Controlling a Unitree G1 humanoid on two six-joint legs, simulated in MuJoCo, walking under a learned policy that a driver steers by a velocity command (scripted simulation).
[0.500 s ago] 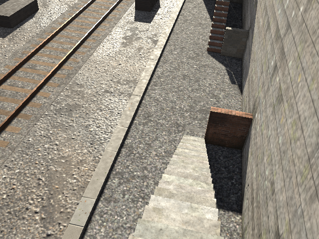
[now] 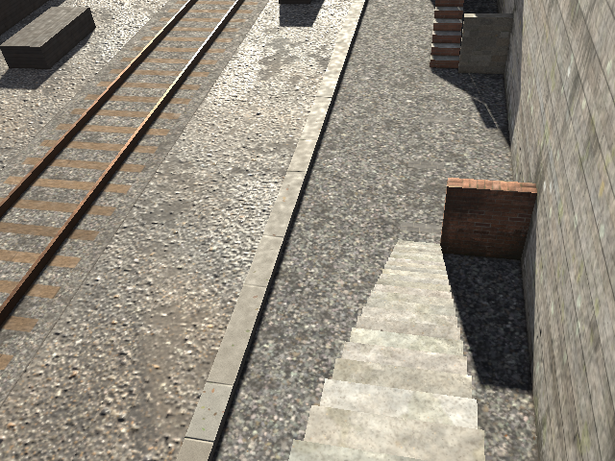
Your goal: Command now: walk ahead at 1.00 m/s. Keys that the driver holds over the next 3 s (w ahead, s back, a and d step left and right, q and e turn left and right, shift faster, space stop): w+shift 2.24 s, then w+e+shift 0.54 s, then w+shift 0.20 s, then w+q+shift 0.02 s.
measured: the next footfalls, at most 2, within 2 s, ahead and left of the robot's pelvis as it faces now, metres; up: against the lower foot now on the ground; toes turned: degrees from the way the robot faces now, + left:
left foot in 0.28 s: +0.15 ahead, +0.13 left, +0.00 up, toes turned +2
right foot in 0.52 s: +0.18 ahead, -0.08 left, +0.00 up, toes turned +6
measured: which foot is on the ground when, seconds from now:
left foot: up 0.00-0.26, down 0.28-0.54, up 0.56-0.88, down 0.90-1.00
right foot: down 0.00-0.32, up 0.34-0.50, down 0.52-0.90, up 0.92-1.00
